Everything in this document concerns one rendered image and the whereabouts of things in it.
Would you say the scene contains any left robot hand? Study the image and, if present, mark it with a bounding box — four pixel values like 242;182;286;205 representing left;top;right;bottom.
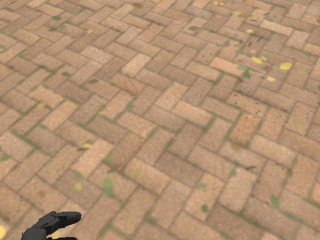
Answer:
21;211;82;240

